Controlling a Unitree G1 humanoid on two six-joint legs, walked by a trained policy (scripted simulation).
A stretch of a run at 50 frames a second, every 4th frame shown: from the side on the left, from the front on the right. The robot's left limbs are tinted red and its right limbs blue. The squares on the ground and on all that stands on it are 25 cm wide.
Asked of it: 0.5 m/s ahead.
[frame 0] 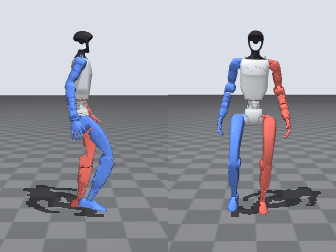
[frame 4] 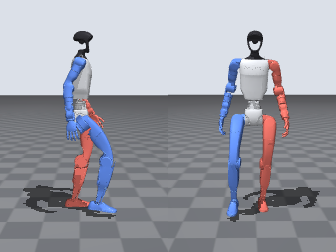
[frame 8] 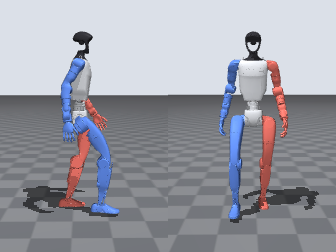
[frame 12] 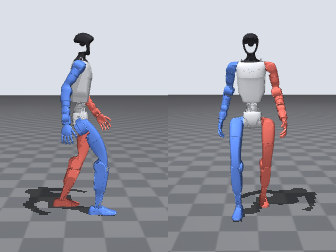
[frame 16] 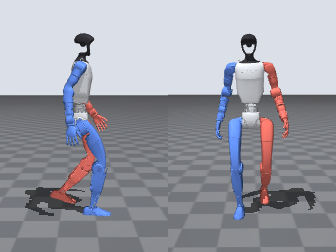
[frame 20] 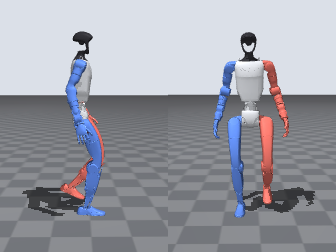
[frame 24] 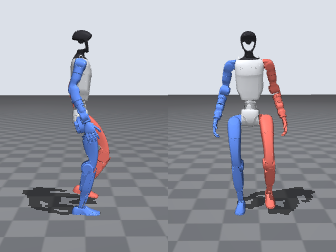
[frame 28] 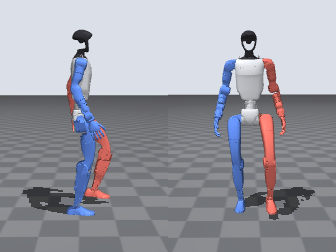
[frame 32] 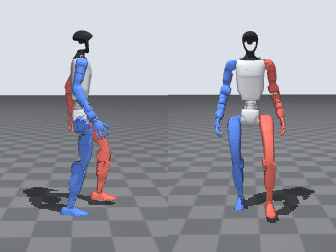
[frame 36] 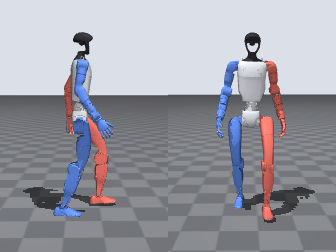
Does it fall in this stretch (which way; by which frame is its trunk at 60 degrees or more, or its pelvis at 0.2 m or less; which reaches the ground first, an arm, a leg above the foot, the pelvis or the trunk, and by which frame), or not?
no
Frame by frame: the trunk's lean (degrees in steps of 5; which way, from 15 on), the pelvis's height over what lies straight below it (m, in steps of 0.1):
0: 5, 0.8
4: 5, 0.8
8: 5, 0.8
12: 5, 0.8
16: 5, 0.8
20: 5, 0.8
24: 0, 0.8
28: 0, 0.8
32: 5, 0.8
36: 5, 0.8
